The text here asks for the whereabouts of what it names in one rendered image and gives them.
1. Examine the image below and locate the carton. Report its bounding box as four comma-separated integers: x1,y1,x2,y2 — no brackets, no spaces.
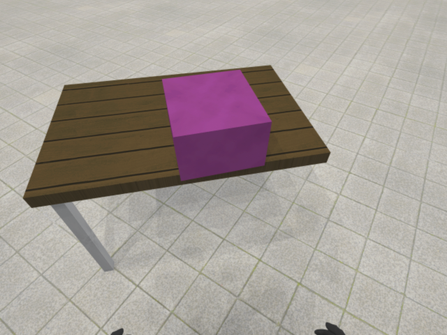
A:
162,70,272,181

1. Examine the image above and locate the table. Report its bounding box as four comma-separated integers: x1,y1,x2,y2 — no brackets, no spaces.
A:
23,65,330,271

